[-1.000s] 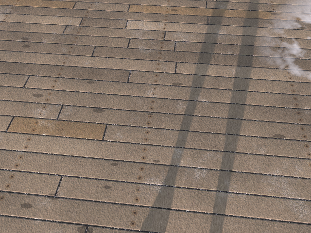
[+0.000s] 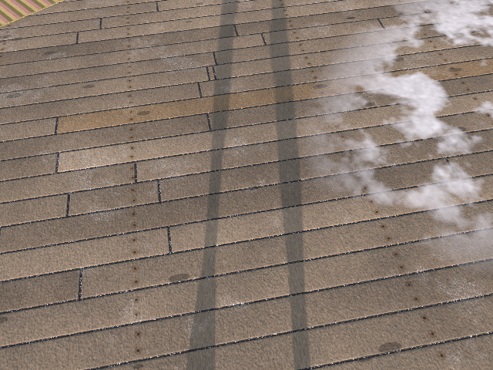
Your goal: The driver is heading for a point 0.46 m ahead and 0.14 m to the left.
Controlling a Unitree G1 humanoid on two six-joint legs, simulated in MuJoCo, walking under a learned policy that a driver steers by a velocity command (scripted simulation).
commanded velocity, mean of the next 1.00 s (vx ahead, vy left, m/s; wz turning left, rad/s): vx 0.32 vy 0.00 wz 0.33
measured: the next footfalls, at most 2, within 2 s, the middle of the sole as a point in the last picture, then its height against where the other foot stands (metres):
left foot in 0.28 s outside the picture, level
right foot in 0.74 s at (257, 334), level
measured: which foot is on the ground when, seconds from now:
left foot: up 0.00-0.26, down 0.28-0.74, up 0.76-1.00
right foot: down 0.00-0.30, up 0.32-0.72, down 0.74-1.00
